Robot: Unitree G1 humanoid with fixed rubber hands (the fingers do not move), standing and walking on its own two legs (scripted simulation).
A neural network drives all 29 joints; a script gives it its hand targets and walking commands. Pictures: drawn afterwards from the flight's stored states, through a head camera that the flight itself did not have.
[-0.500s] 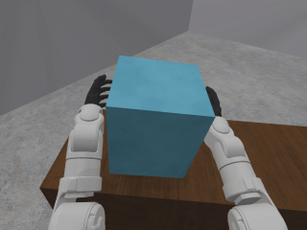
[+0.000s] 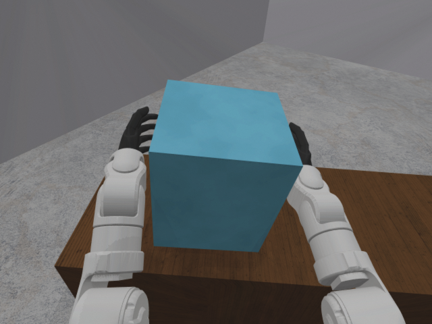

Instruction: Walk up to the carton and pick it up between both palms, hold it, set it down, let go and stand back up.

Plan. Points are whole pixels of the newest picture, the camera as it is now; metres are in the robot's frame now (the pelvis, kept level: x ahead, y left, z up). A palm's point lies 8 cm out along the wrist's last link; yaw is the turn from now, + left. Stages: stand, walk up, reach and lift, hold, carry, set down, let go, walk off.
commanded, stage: hold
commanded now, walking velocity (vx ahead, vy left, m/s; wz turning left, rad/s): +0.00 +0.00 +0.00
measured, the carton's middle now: (215, 169) +0.38 +0.00 +0.14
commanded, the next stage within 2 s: none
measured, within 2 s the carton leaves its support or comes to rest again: neither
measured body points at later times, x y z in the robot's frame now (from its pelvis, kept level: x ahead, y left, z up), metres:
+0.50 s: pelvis -0.01 +0.00 +0.00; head -0.05 +0.03 +0.45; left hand +0.38 +0.15 +0.19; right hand +0.37 -0.16 +0.17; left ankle +0.01 +0.12 -0.75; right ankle +0.00 -0.13 -0.75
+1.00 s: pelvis +0.01 +0.00 +0.00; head -0.05 +0.02 +0.45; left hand +0.38 +0.15 +0.20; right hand +0.38 -0.15 +0.18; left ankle +0.01 +0.12 -0.75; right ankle +0.00 -0.13 -0.75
